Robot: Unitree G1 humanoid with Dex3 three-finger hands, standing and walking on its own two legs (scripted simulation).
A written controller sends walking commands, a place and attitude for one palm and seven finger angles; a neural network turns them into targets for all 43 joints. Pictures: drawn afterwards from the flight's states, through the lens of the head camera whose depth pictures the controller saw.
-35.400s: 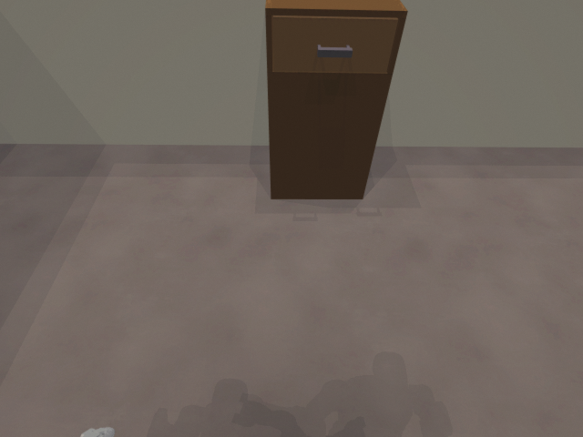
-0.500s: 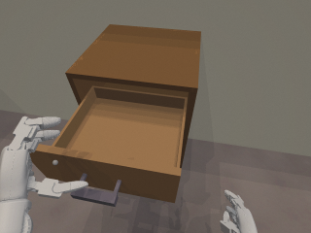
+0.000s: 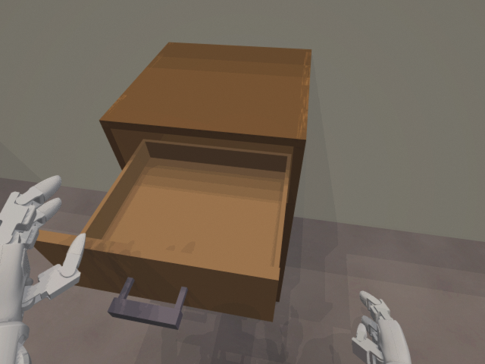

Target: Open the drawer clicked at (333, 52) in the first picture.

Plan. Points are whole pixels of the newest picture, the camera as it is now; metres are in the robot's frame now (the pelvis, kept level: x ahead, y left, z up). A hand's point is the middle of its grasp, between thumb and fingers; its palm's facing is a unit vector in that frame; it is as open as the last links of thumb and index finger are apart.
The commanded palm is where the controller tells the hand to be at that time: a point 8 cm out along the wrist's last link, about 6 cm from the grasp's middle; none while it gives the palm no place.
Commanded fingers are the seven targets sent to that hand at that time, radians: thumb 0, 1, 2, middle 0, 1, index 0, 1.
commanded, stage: draw the hand back to the body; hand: left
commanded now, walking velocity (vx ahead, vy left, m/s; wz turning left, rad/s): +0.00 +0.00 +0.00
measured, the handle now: (150, 300) +0.21 +0.19 -0.02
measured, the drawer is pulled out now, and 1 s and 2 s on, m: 0.30 0.30 0.30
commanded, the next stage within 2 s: step back with the hand held close in 0.22 s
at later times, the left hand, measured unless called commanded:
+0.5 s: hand (61, 272) +0.17 +0.24 +0.16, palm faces +0.39 -0.79 -0.46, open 7.4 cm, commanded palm +0.11 +0.28 +0.18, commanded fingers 0.00 0.90 0.90 -0.20 -0.30 -0.20 -0.30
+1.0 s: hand (25, 337) +0.10 +0.24 +0.16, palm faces +0.43 -0.82 -0.38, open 7.4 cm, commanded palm +0.04 +0.29 +0.18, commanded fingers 0.00 0.90 0.90 -0.20 -0.30 -0.20 -0.30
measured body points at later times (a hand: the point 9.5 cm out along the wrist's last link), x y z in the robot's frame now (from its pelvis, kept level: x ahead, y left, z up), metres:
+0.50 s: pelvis -0.02 +0.00 +0.00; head -0.01 -0.01 +0.45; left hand +0.15 +0.28 +0.18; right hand +0.17 -0.23 -0.08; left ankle -0.06 +0.13 -0.74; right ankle +0.01 -0.12 -0.74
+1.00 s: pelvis -0.09 +0.00 -0.02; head -0.09 +0.02 +0.43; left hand +0.07 +0.28 +0.18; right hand +0.09 -0.23 -0.08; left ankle -0.06 +0.13 -0.74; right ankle +0.01 -0.12 -0.74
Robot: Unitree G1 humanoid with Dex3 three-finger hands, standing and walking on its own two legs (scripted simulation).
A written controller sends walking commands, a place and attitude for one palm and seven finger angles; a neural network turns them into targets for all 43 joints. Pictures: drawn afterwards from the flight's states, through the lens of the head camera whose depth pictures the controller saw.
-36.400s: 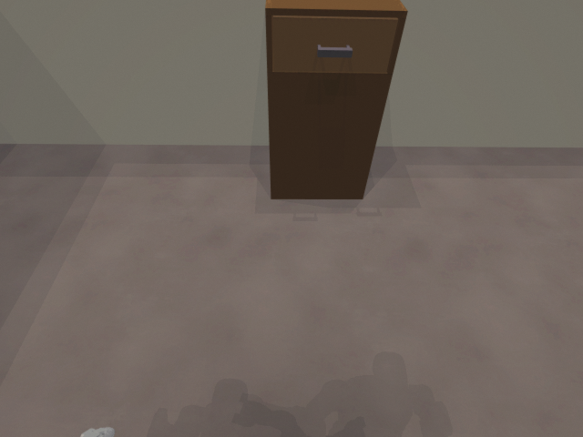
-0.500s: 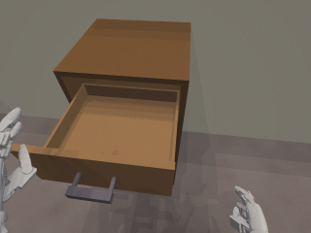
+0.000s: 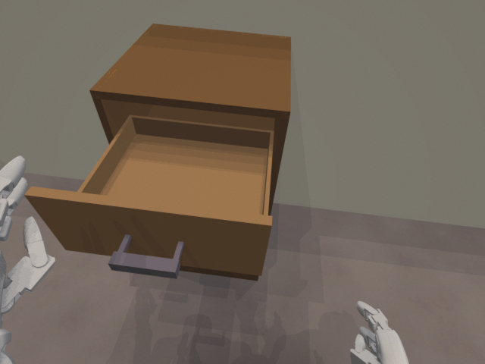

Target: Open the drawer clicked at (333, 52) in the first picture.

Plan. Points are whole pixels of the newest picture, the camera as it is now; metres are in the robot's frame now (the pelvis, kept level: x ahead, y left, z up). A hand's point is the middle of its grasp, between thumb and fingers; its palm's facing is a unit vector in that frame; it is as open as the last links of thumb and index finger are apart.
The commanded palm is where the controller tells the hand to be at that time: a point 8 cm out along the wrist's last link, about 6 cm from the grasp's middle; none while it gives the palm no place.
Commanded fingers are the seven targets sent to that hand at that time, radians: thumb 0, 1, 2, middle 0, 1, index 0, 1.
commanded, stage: step back with the hand held close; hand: left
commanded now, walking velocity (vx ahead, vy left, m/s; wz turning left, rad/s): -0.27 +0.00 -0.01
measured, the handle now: (149, 254) +0.30 +0.19 +0.00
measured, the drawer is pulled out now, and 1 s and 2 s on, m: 0.30 0.30 0.30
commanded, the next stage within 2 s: stop stepping back and stand still in 0.66 s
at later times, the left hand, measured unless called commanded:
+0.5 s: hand (19, 320) +0.13 +0.23 +0.17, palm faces +0.42 -0.80 -0.42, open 7.4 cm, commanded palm +0.07 +0.27 +0.19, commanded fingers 0.00 0.90 0.90 -0.20 -0.30 -0.20 -0.30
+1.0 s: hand out of the picture +0.03 +0.21 +0.18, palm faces +0.34 -0.85 -0.39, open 7.4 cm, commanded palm -0.03 +0.26 +0.19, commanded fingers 0.00 0.90 0.90 -0.20 -0.30 -0.20 -0.30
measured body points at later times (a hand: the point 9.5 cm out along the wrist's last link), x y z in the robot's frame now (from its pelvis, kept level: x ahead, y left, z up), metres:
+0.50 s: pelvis -0.06 -0.01 -0.01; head -0.06 +0.01 +0.44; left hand +0.10 +0.27 +0.20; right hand +0.10 -0.25 -0.08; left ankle +0.01 +0.13 -0.71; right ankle +0.05 -0.12 -0.72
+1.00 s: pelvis -0.17 -0.01 +0.01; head -0.16 +0.01 +0.45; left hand +0.01 +0.26 +0.20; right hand -0.01 -0.25 -0.07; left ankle -0.13 +0.10 -0.68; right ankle -0.16 -0.14 -0.72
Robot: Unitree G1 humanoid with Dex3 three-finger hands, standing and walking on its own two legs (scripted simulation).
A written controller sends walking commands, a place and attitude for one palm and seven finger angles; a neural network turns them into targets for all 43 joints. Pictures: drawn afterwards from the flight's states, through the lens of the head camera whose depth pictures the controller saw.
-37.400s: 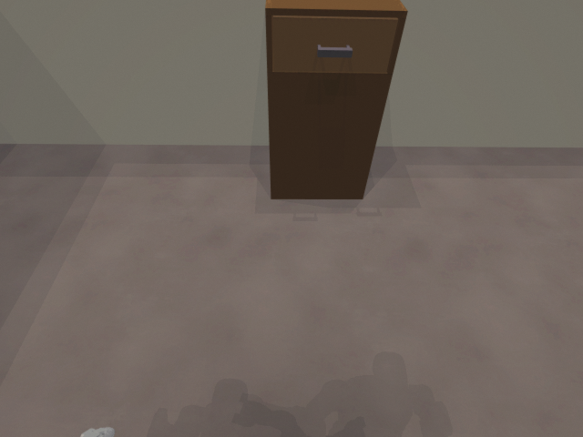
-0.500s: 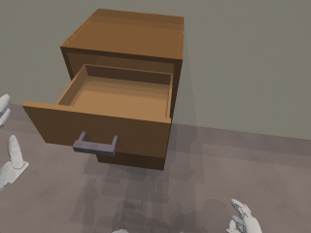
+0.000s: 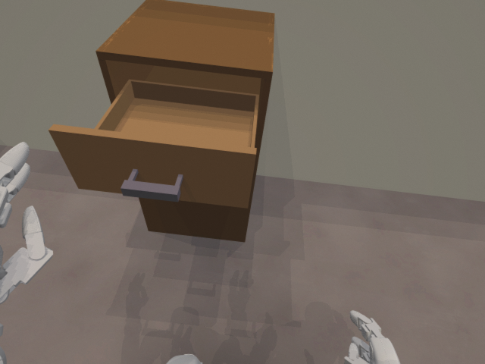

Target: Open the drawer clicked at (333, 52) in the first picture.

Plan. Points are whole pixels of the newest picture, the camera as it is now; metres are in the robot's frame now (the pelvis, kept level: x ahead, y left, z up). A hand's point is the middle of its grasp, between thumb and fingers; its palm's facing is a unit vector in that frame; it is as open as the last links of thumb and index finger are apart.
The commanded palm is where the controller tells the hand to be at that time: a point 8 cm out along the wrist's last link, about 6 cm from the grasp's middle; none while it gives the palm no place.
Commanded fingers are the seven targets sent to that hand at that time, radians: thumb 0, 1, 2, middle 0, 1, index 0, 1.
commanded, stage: stop stepping back and stand still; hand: left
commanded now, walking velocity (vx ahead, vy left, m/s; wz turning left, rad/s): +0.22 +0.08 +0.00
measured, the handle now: (154, 183) +0.46 +0.22 -0.01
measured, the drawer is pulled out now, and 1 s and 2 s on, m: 0.30 0.30 0.30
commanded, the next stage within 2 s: let the arm hang, fingers relaxed in 0.46 s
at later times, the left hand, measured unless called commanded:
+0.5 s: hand (30, 282) +0.17 +0.24 +0.17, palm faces +0.37 -0.84 -0.39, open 7.4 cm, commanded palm +0.11 +0.29 +0.19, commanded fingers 0.00 0.90 0.90 -0.20 -0.30 -0.20 -0.30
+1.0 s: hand out of the picture -0.10 +0.16 -0.16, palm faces +0.03 -0.99 -0.10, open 7.3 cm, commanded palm none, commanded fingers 0.00 0.90 0.90 -0.20 -0.30 -0.20 -0.30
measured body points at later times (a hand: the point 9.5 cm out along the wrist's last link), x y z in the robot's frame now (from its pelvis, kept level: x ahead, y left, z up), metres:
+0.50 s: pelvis -0.02 +0.01 +0.01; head -0.03 +0.03 +0.46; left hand +0.14 +0.29 +0.19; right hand +0.13 -0.23 -0.06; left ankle +0.02 +0.11 -0.73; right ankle +0.00 -0.12 -0.73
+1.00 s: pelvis -0.02 +0.00 +0.01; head +0.00 +0.03 +0.46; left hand -0.10 +0.21 -0.15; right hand -0.03 -0.24 -0.13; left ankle +0.02 +0.11 -0.73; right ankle +0.00 -0.12 -0.73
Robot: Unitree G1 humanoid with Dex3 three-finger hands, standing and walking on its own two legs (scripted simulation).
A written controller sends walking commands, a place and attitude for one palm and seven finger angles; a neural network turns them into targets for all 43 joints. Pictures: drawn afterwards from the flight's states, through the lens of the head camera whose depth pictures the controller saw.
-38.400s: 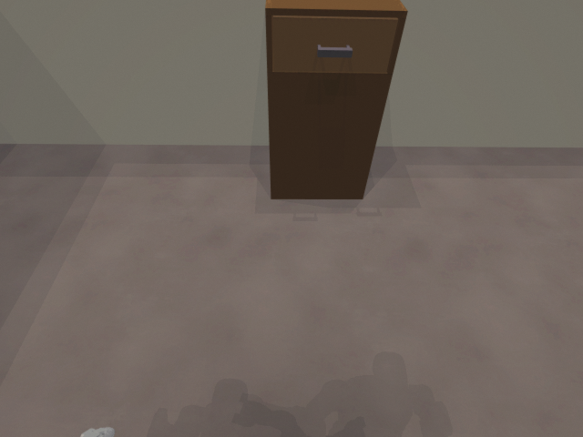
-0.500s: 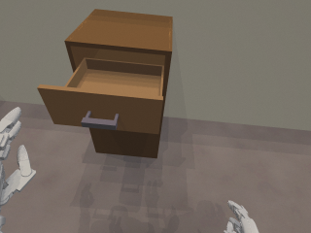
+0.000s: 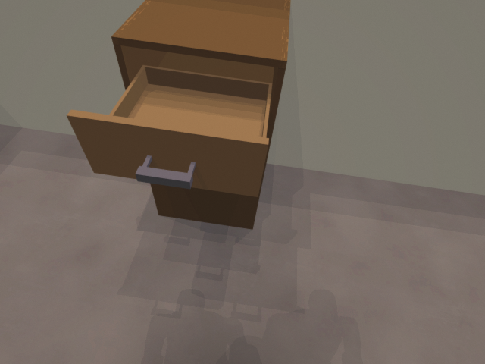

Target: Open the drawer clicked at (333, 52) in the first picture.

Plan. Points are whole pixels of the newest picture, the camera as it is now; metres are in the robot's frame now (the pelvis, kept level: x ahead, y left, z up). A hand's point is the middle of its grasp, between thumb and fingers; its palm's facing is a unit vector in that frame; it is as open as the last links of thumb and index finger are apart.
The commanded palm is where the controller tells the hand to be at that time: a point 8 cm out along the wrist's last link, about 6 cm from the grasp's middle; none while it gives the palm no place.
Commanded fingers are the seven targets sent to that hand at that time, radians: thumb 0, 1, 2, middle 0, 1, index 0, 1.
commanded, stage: let the arm hang, fingers relaxed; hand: left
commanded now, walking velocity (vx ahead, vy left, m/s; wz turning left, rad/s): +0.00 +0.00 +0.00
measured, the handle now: (167, 170) +0.49 +0.20 -0.02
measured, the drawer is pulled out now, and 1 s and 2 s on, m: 0.30 0.30 0.30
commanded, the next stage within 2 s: look to check the result in 0.66 s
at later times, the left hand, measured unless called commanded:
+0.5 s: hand out of the picture +0.02 +0.17 -0.17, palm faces +0.02 -0.97 -0.23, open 7.4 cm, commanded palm none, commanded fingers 0.00 0.90 0.90 -0.20 -0.30 -0.20 -0.30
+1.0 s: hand out of the picture +0.01 +0.16 -0.17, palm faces +0.03 -0.97 -0.23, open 7.4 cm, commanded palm none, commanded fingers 0.00 0.90 0.90 -0.20 -0.30 -0.20 -0.30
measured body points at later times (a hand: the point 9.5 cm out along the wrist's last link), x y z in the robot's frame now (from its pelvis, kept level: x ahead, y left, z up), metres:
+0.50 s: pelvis +0.00 -0.02 +0.00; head +0.00 -0.02 +0.45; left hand +0.02 +0.22 -0.16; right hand -0.02 -0.22 -0.17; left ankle +0.05 +0.10 -0.74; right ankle +0.02 -0.13 -0.74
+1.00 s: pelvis +0.01 -0.03 +0.00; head +0.03 -0.03 +0.45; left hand +0.01 +0.21 -0.15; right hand +0.01 -0.25 -0.16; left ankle +0.05 +0.10 -0.74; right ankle +0.02 -0.13 -0.74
